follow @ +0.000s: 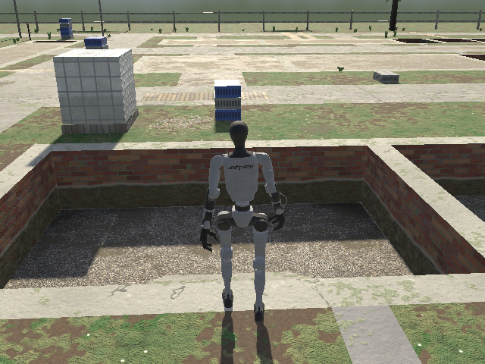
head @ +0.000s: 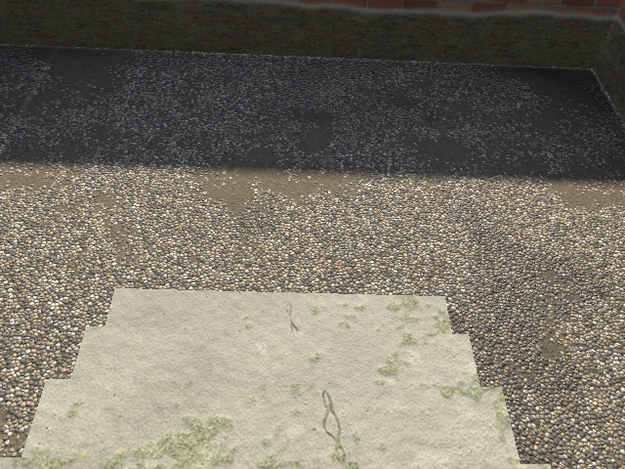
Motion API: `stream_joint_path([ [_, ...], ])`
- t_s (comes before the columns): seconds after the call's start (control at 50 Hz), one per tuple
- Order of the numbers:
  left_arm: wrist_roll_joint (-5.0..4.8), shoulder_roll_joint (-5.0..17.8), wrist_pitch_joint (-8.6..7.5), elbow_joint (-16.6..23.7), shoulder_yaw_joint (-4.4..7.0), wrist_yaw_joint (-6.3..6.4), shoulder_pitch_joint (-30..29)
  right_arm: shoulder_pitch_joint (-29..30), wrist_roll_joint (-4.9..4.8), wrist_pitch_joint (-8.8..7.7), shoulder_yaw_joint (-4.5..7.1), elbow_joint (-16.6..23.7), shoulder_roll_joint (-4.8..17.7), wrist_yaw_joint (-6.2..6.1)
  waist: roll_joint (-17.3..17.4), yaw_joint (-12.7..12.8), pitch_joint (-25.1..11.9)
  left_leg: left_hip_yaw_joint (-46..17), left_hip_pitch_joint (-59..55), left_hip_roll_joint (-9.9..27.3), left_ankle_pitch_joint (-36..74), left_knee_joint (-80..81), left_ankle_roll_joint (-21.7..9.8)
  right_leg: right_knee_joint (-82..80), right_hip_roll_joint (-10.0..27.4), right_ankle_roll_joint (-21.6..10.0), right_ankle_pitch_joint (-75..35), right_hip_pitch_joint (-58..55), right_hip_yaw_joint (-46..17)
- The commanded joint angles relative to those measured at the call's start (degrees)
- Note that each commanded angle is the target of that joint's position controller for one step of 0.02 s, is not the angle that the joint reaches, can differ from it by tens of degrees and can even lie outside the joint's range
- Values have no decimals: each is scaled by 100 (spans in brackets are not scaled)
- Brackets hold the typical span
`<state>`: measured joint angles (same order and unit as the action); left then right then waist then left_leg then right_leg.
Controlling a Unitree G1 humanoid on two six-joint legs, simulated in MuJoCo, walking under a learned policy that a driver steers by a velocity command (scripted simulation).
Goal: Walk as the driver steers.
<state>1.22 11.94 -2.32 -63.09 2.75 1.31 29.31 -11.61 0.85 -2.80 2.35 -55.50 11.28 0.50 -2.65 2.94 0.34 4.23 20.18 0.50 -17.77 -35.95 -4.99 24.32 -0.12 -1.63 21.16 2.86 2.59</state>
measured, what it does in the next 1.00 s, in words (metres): walks ahead: left foot, then right foot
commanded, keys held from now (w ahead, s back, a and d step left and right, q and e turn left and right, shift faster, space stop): w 0.26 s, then no key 0.42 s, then w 0.02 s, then no key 0.30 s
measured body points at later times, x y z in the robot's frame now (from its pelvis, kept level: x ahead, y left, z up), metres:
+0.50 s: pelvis +0.19 +0.01 -0.02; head +0.19 +0.01 +0.43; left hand +0.25 +0.27 -0.16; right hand +0.16 -0.23 -0.17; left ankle +0.08 +0.11 -0.68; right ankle +0.20 -0.07 -0.73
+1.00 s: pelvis +0.31 +0.08 -0.11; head +0.32 +0.09 +0.34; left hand +0.27 +0.34 -0.25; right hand +0.46 -0.17 -0.22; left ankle +0.42 +0.19 -0.86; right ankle +0.20 -0.07 -0.73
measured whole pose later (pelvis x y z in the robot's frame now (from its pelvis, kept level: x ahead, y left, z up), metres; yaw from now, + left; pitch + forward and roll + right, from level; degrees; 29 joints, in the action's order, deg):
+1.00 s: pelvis +0.31 +0.08 -0.11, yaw +0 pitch -2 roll -5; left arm 2.2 13.2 -3.5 -56.8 1.8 3.1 24.1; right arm -6.5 -0.5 1.4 3.1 -52.1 14.5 1.8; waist 4.4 4.3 1.3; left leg -3.1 15.7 4.5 27.2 -16.0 0.6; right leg 67.0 -0.1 1.3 47.5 16.8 4.2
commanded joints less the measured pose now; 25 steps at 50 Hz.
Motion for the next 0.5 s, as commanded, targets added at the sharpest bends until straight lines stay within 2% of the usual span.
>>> stream_joint_path([
  [0.02,-64,648,-142,379,64,1,-560,-1558,-2,-33,197,-272,483,-10,270,-1020,302,-124,-2519,-176,510,865,-33,557,596,-511,-1714,2261,-366],
  [0.04,-47,338,-182,591,-38,-19,-644,-2411,122,-71,354,-328,1159,-69,1553,-1345,-224,-2229,-3197,1453,-511,1875,-366,2678,59,-180,-537,2842,314],
  [0.06,-21,349,-154,674,17,-35,-506,-2492,47,-7,366,-343,1385,-70,1784,-1160,-162,-4204,-3007,2246,-1042,2704,-1023,3802,-446,-200,1042,3708,-17],
  [0.08,29,516,-100,776,67,-50,-807,-1790,8,58,317,-172,1160,-84,973,-828,398,-3679,-2397,2165,-1232,2548,-1090,4267,71,-286,666,3926,-474],
  [0.1,-34,482,-94,807,65,-99,-932,-1180,14,28,263,59,972,-43,628,-631,593,-3044,-1907,1908,-592,2574,-973,4161,263,-304,158,3738,-535],
  [0.12,-75,354,-73,761,50,-109,-845,-910,24,-20,214,126,830,-19,511,-423,605,-2457,-1592,1645,126,2664,-820,3859,410,-271,-99,3396,-557],
  [0.16,-11,333,40,735,65,-122,-753,-864,10,-137,122,140,583,-58,682,-217,513,-1719,-1383,1330,1198,2768,-649,3359,506,-152,-380,2937,-485],
  [0.2,-20,379,138,875,99,-135,-1033,-1175,-5,-219,105,35,618,-79,680,-176,504,-1375,-1536,1239,2116,2759,-679,2990,442,-84,-674,2987,-356],
  [0.22,-5,388,172,1029,104,-180,-1408,-1241,-26,-217,79,-5,642,-101,613,-217,565,-1208,-1626,1173,2686,2753,-643,2701,385,-49,-824,3097,-267],
  [0.24,-11,309,184,1149,78,-208,-1685,-1250,-50,-208,64,-4,648,-103,581,-210,522,-1005,-1672,1092,3022,2695,-608,2365,350,-29,-1051,3062,-192],
  [0.28,23,153,229,1191,0,-239,-1853,-1401,-30,-174,26,-83,654,-104,694,-231,365,-581,-1530,1001,4138,2447,-552,2285,215,-23,-1446,2659,55],
  [0.3,5,133,255,1146,-12,-246,-1782,-1477,-23,-158,16,-83,668,-107,732,-222,302,-493,-1515,1007,4579,2292,-556,2244,193,-22,-1474,2538,73],
  [0.32,10,315,296,837,56,-240,-1195,-1641,70,-154,21,-125,730,-99,834,-178,-37,-404,-1593,1125,4901,1826,-637,2933,169,-142,-2184,2308,77],
  [0.34,32,404,331,802,94,-232,-1151,-1678,57,-131,-26,-117,599,-79,718,-130,-75,-376,-1520,1144,4861,1581,-647,3010,204,-221,-2118,2305,26],
  [0.38,108,473,351,772,119,-191,-1299,-1522,2,-79,-56,-36,615,-75,615,-115,90,-295,-1157,1069,5444,1031,-607,3034,29,-339,-1802,2003,217],
  [0.4,133,445,346,645,120,-165,-1047,-1364,-26,-60,-54,-8,664,-75,679,13,66,-150,-780,954,6008,583,-503,2950,-165,-406,-1599,1395,373],
  [0.42,138,447,334,436,130,-133,-517,-1156,-60,-62,-33,5,766,-77,873,261,-27,-108,-283,883,6305,-59,-437,2804,-318,-465,-1502,579,456],
  [0.44,125,539,299,177,174,-111,265,-786,-125,-88,1,25,897,-71,905,745,-111,-187,262,806,6049,-1031,-375,2251,-332,-517,-1745,-284,404],
  [0.46,101,729,228,-74,233,-103,1161,-56,-233,-132,48,143,985,-79,450,1490,-68,-96,860,393,4476,-2780,-146,991,-112,-664,-2845,-982,237],
  [0.48,-98,1238,150,74,260,-104,474,-499,-207,-175,4,395,457,-112,-1340,695,355,-9,1693,-677,-951,-4592,166,41,1383,-1268,-5767,-683,-1684],
  [0.5,-240,1114,15,312,160,-144,122,-1330,-112,-188,31,170,479,-216,-361,174,481,-1167,1837,-585,-1114,-4574,120,54,1865,-1634,-7522,-356,-2242],
])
